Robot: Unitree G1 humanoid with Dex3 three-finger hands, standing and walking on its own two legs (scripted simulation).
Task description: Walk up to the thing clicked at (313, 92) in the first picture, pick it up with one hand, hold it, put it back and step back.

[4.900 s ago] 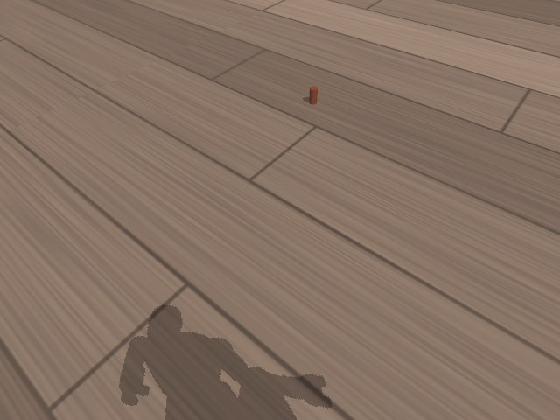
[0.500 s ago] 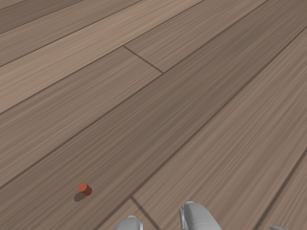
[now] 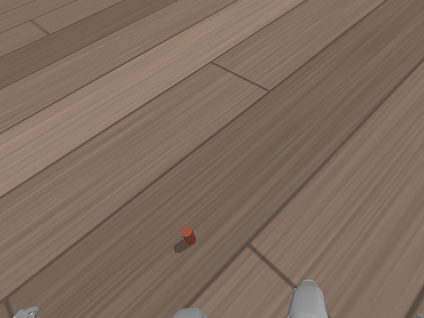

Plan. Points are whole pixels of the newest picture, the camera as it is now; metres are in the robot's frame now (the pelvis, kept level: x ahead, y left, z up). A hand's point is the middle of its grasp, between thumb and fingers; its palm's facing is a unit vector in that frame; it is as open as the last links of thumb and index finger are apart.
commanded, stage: walk up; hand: left
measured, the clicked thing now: (188, 235) +0.53 +0.24 -0.65
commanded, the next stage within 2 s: none
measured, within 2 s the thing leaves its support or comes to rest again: neither
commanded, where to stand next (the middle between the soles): +0.11 +0.06 m, yaw -8 degrees
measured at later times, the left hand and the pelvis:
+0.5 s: hand out of the picture +0.05 +0.36 -0.09, palm faces -0.24 -0.89 -0.39, open 7.4 cm; pelvis -0.04 +0.10 +0.06, yaw -10 degrees
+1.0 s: hand out of the picture +0.12 +0.33 -0.08, palm faces -0.16 -0.87 -0.47, open 7.4 cm; pelvis +0.00 +0.07 +0.05, yaw -9 degrees
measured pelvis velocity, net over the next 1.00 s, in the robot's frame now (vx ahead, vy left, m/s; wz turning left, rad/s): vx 0.00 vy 0.07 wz -0.16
